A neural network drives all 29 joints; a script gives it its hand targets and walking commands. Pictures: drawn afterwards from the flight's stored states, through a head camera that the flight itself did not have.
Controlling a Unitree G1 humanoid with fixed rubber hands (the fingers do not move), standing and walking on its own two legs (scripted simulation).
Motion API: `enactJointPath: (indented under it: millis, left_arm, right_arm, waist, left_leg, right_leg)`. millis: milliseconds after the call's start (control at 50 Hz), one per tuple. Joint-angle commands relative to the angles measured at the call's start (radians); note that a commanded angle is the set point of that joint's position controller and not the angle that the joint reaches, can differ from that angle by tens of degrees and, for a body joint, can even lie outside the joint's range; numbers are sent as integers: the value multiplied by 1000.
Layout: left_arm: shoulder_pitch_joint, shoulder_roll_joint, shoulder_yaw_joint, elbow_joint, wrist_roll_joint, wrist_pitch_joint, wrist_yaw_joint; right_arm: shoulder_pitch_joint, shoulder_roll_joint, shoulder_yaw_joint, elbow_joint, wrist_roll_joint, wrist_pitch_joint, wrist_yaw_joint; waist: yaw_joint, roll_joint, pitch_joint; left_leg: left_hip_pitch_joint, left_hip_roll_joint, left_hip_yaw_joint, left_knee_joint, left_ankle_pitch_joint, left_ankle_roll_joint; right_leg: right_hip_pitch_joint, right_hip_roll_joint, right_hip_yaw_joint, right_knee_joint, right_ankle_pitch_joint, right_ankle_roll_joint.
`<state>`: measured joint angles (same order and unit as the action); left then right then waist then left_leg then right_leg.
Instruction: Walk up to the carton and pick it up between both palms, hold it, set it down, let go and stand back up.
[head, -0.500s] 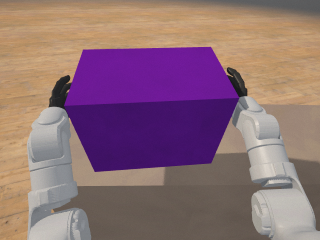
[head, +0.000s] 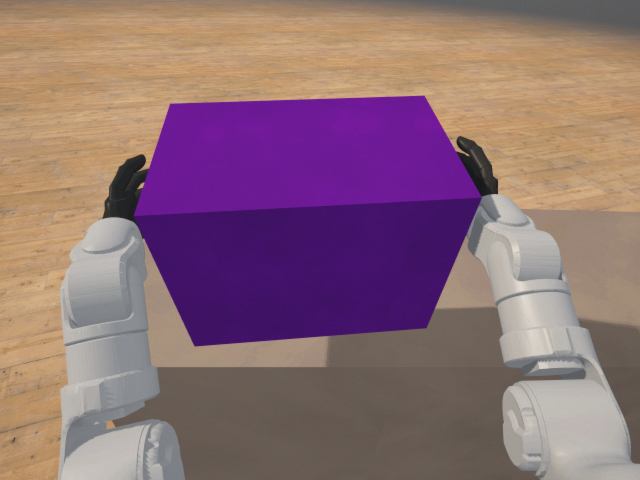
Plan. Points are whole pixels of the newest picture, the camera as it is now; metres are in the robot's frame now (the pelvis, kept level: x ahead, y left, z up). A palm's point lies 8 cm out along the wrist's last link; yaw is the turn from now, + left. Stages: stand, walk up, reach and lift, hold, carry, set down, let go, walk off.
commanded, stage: hold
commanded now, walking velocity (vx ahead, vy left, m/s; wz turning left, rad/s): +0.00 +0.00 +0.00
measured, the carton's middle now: (307, 223) +0.39 +0.00 +0.18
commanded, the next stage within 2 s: none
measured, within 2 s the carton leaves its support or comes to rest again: neither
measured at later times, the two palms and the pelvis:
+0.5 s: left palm (124, 218) +0.35 +0.21 +0.22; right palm (474, 194) +0.36 -0.20 +0.24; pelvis +0.00 +0.00 +0.00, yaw +0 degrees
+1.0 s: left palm (128, 222) +0.35 +0.20 +0.21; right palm (475, 198) +0.36 -0.20 +0.23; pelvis +0.01 +0.00 +0.00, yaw +0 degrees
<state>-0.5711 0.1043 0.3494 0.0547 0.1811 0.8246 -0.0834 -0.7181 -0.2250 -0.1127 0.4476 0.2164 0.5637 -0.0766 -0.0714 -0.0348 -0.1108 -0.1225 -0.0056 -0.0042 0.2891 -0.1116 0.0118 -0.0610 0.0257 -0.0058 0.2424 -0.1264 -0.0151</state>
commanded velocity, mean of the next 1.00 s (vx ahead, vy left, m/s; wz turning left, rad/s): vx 0.00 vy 0.00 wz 0.00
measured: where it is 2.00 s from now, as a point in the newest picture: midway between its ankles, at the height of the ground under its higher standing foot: outside the picture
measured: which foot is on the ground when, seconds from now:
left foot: down 0.00-1.00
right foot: down 0.00-1.00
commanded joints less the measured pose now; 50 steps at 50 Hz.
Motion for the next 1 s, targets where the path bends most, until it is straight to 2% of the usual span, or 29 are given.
enactJointPath:
  millis: [0, 40, 100, 120, 180, 220, 260, 300, 320, 360, 400, 440, 460, 500, 520, 560, 580, 600, 640, 660, 680, 720, 740, 760, 780, 860, 900, 920, 980]
  left_arm:
    - [-752, -322, -402, -139, -181, -87, -138]
    - [-755, -352, -415, -108, -184, -77, -143]
    - [-761, -353, -413, -61, -190, -74, -150]
    - [-773, -351, -409, -63, -190, -81, -150]
    - [-820, -350, -410, -112, -202, -100, -148]
    - [-811, -346, -397, -85, -200, -102, -152]
    - [-788, -324, -368, -38, -169, -97, -164]
    - [-821, -337, -389, -51, -175, -94, -171]
    - [-822, -360, -415, -79, -202, -100, -168]
    - [-828, -366, -438, -172, -214, -114, -147]
    - [-787, -353, -432, -190, -198, -107, -133]
    - [-731, -349, -423, -141, -177, -85, -136]
    - [-739, -328, -402, -118, -166, -82, -140]
    - [-727, -347, -407, -104, -173, -78, -148]
    - [-730, -354, -417, -104, -182, -78, -150]
    - [-735, -360, -439, -175, -198, -90, -142]
    - [-738, -343, -420, -187, -194, -93, -138]
    - [-753, -336, -429, -209, -194, -92, -135]
    - [-757, -336, -416, -186, -183, -89, -132]
    - [-754, -359, -442, -187, -202, -89, -131]
    - [-721, -356, -434, -161, -195, -83, -131]
    - [-711, -351, -437, -204, -197, -88, -131]
    - [-718, -336, -440, -228, -208, -94, -133]
    - [-722, -329, -440, -226, -206, -94, -134]
    - [-716, -318, -414, -185, -190, -87, -138]
    - [-738, -328, -411, -140, -179, -76, -153]
    - [-726, -342, -424, -138, -182, -73, -154]
    - [-736, -344, -434, -185, -195, -82, -152]
    - [-730, -326, -420, -168, -193, -80, -151]
  right_arm:
    - [-737, 440, 308, -284, 129, -64, 164]
    - [-761, 427, 293, -278, 131, -70, 169]
    - [-805, 426, 277, -296, 116, -81, 165]
    - [-782, 421, 264, -254, 107, -75, 167]
    - [-796, 456, 288, -261, 122, -78, 167]
    - [-815, 464, 285, -280, 119, -84, 165]
    - [-762, 451, 272, -202, 100, -71, 162]
    - [-770, 445, 260, -197, 96, -74, 161]
    - [-808, 461, 278, -273, 110, -89, 161]
    - [-776, 466, 309, -298, 143, -91, 158]
    - [-732, 430, 308, -288, 153, -85, 156]
    - [-713, 396, 279, -278, 139, -78, 157]
    - [-710, 392, 276, -246, 127, -73, 158]
    - [-732, 416, 282, -282, 116, -76, 161]
    - [-751, 414, 289, -295, 124, -80, 163]
    - [-744, 421, 317, -355, 157, -87, 162]
    - [-733, 424, 320, -336, 161, -79, 163]
    - [-709, 420, 313, -311, 159, -74, 166]
    - [-724, 418, 306, -302, 146, -76, 174]
    - [-735, 415, 296, -333, 140, -84, 176]
    - [-733, 412, 301, -339, 135, -84, 174]
    - [-722, 415, 309, -377, 146, -86, 164]
    - [-726, 434, 331, -400, 151, -85, 158]
    - [-709, 431, 329, -379, 151, -78, 153]
    - [-706, 428, 322, -336, 142, -67, 153]
    - [-726, 433, 307, -306, 136, -69, 155]
    - [-737, 443, 314, -327, 144, -70, 150]
    - [-727, 442, 322, -336, 152, -71, 148]
    - [-715, 432, 313, -336, 148, -64, 142]
  waist:
    - [19, 23, -326]
    - [12, 67, -319]
    - [0, 44, -326]
    - [-4, 48, -312]
    - [-4, 28, -370]
    - [-1, 7, -371]
    - [-11, 19, -300]
    - [-17, 52, -299]
    - [-14, 54, -368]
    - [-13, 100, -440]
    - [-11, 116, -394]
    - [-27, 90, -327]
    - [-11, 73, -279]
    - [-15, 34, -292]
    - [-11, 37, -302]
    - [-6, 80, -385]
    - [2, 65, -382]
    - [-14, 82, -378]
    - [4, 63, -353]
    - [-9, 70, -354]
    - [-1, 58, -344]
    - [-2, 66, -386]
    - [2, 38, -421]
    - [-13, 44, -406]
    - [-4, 31, -346]
    - [1, 50, -295]
    - [3, 58, -304]
    - [-3, 51, -351]
    - [-9, 59, -353]
  left_leg:
    - [115, -20, 17, -27, 117, -17]
    - [100, -12, 13, -33, 93, -22]
    - [88, -16, 17, -35, 49, -20]
    - [88, -13, 16, -42, 40, -20]
    - [106, -19, 13, -22, 103, -16]
    - [90, -27, 18, -22, 101, -6]
    - [85, -23, 18, -39, 50, -3]
    - [66, -19, 16, -45, 36, -14]
    - [79, -22, 15, -29, 76, -19]
    - [159, -23, 8, 7, 226, -46]
    - [189, -23, 3, 14, 265, -58]
    - [175, -13, 5, -3, 211, -53]
    - [142, -12, 9, -18, 163, -46]
    - [116, -9, 10, -31, 119, -31]
    - [118, -9, 9, -24, 144, -31]
    - [163, -17, 6, 5, 235, -44]
    - [165, -18, 11, 7, 247, -43]
    - [181, -17, 6, 6, 250, -49]
    - [158, -12, 9, -15, 175, -39]
    - [151, -11, 8, -12, 182, -42]
    - [150, -11, 9, -10, 187, -39]
    - [172, -20, 13, 8, 234, -44]
    - [170, -29, 15, 17, 249, -36]
    - [181, -26, 11, 14, 245, -39]
    - [167, -26, 17, 0, 199, -30]
    - [101, -22, 19, -23, 122, -26]
    - [114, -23, 23, -11, 163, -31]
    - [139, -23, 20, -1, 199, -35]
    - [137, -29, 22, 2, 180, -33]
  right_leg:
    - [58, 8, -6, -11, 151, 17]
    - [50, 11, -6, -13, 105, 4]
    - [46, 5, -4, -20, 77, 6]
    - [43, 7, -4, -22, 66, 6]
    - [78, 7, -3, -10, 143, 15]
    - [84, 1, 2, -12, 156, 23]
    - [64, -7, 4, -21, 107, 16]
    - [60, -5, -1, -17, 83, 10]
    - [76, -3, -1, -12, 124, 11]
    - [103, 12, -10, 14, 240, 13]
    - [81, 20, -20, 6, 238, 10]
    - [53, 23, -21, -13, 182, 1]
    - [36, 16, -16, -20, 137, 1]
    - [56, 14, -13, -19, 129, 6]
    - [59, 15, -12, -17, 154, 3]
    - [91, 21, -12, -3, 223, 1]
    - [95, 24, -14, -3, 220, 6]
    - [86, 21, -14, -2, 226, 5]
    - [57, 24, -16, -14, 146, 3]
    - [50, 23, -13, -13, 159, -1]
    - [55, 26, -13, -14, 171, -3]
    - [89, 24, -11, -6, 224, 6]
    - [114, 18, -10, -3, 264, 19]
    - [106, 16, -6, 1, 279, 21]
    - [90, 11, -4, -11, 237, 20]
    - [75, -1, 4, -13, 169, 12]
    - [81, 5, 1, -10, 207, 14]
    - [94, 11, -1, 1, 244, 19]
    - [97, 6, 1, -5, 239, 22]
